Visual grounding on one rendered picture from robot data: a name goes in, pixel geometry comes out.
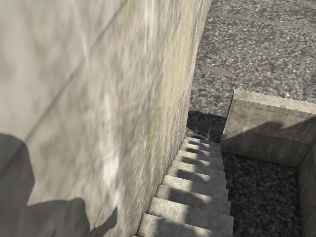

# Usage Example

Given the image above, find stairs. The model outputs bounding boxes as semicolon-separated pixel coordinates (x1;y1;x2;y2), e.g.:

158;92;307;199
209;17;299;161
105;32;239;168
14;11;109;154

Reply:
130;136;235;237

